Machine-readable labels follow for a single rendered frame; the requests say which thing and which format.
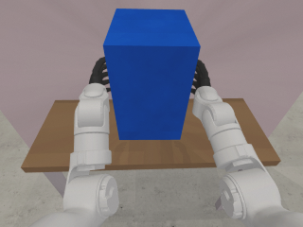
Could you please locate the table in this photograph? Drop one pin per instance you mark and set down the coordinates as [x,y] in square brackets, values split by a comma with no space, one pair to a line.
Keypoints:
[51,149]

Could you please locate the right robot forearm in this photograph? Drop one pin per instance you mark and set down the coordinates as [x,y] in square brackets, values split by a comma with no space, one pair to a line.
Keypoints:
[231,151]

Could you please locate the robot left upper arm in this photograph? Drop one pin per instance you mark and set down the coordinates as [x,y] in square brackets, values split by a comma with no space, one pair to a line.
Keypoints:
[88,201]

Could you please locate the left robot hand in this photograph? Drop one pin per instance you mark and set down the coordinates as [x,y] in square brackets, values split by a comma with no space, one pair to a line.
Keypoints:
[98,74]

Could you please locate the right robot hand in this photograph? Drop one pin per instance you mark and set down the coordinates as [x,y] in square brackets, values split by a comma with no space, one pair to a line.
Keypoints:
[201,77]

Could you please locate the left robot forearm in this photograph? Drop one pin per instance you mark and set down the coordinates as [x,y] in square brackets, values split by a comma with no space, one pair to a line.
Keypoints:
[91,130]

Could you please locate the carton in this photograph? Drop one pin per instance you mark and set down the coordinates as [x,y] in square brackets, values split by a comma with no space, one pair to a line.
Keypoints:
[151,57]

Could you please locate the robot right upper arm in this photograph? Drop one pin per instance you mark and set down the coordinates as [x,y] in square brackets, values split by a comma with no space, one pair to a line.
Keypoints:
[251,196]

